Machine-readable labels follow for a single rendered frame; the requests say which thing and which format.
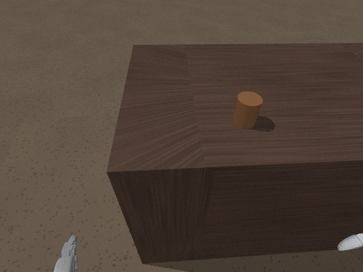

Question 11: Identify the can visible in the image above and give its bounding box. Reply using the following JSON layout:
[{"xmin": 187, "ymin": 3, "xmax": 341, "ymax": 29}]
[{"xmin": 232, "ymin": 91, "xmax": 263, "ymax": 129}]

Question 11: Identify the right robot hand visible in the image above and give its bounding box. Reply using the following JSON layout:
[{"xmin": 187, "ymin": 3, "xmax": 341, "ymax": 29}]
[{"xmin": 337, "ymin": 233, "xmax": 363, "ymax": 251}]

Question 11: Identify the left robot hand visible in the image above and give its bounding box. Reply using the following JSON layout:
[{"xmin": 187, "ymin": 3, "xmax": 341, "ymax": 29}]
[{"xmin": 54, "ymin": 235, "xmax": 78, "ymax": 272}]

